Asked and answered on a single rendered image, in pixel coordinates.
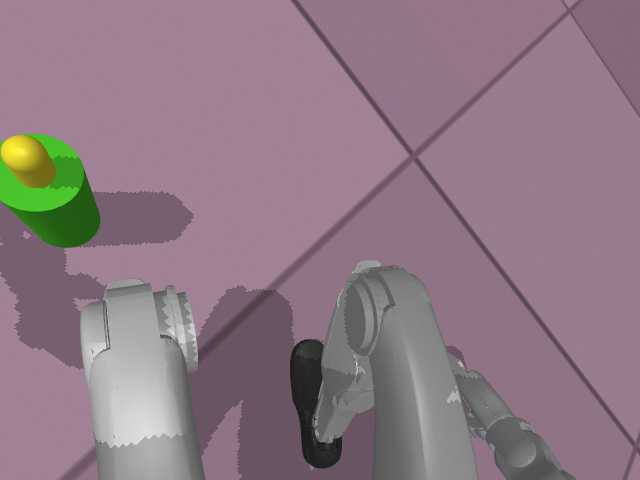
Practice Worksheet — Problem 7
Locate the right robot arm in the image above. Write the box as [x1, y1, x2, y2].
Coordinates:
[485, 417, 577, 480]

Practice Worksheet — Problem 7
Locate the bottle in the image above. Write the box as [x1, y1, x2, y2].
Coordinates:
[0, 133, 100, 248]

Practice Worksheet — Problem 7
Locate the right robot hand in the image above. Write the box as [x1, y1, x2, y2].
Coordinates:
[448, 352, 515, 441]

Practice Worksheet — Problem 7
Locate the right robot foot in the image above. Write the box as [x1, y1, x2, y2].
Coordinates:
[290, 339, 342, 469]

